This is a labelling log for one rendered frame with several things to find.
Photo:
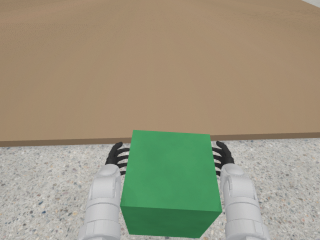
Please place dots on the right robot forearm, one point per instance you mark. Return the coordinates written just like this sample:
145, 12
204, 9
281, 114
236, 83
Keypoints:
243, 216

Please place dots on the left robot forearm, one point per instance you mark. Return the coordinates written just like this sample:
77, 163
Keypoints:
101, 221

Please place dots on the left robot hand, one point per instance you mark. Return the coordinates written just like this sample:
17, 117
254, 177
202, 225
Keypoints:
113, 159

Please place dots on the carton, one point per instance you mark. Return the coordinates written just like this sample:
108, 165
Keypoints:
170, 187

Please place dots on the right robot hand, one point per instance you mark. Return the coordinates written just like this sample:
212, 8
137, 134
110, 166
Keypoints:
225, 158

